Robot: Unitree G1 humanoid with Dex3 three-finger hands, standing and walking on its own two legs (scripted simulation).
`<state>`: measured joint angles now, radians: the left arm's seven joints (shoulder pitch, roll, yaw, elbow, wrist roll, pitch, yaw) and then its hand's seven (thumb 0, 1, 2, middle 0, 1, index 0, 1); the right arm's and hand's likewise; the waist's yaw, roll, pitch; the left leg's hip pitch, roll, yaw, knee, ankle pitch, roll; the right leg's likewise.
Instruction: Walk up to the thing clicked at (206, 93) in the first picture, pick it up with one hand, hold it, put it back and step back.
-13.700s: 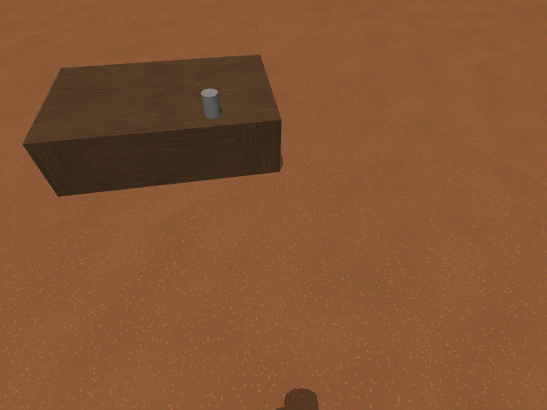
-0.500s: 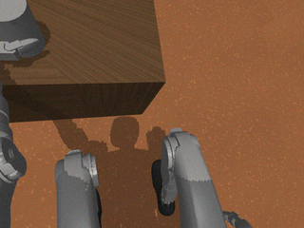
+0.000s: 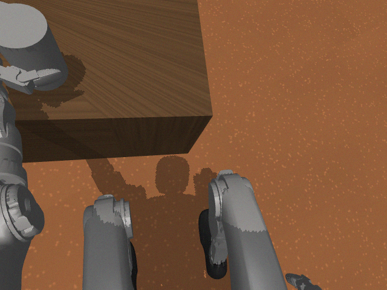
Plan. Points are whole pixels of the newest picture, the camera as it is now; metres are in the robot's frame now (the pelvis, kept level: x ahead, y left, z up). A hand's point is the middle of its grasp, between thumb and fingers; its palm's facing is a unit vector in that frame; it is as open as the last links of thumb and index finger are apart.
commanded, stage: settle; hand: left
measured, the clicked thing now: (32, 51) +0.55 +0.20 +0.02
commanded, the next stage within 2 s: lift in 1.12 s
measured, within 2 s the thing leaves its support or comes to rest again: neither
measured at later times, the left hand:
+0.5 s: hand out of the picture +0.57 +0.22 +0.08, palm faces +0.17 -0.98 -0.05, open 11.2 cm
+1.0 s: hand out of the picture +0.57 +0.21 +0.11, palm faces +0.17 -0.99 -0.04, open 11.2 cm
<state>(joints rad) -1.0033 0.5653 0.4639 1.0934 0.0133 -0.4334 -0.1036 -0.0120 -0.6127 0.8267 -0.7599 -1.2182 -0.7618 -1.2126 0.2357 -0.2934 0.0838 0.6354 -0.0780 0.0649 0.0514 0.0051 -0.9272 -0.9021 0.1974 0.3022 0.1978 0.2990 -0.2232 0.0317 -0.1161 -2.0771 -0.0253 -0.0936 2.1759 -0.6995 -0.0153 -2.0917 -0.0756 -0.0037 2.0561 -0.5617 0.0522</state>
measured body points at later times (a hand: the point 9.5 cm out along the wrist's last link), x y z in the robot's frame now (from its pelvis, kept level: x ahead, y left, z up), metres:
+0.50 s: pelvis +0.02 +0.00 +0.07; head +0.23 +0.03 +0.46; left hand +0.55 +0.27 +0.09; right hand +0.07 -0.28 -0.05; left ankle +0.08 +0.12 -0.37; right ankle +0.12 -0.15 -0.37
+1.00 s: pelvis +0.03 -0.01 +0.10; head +0.24 +0.02 +0.49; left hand +0.55 +0.26 +0.11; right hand +0.08 -0.28 -0.02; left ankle +0.08 +0.12 -0.37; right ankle +0.12 -0.15 -0.37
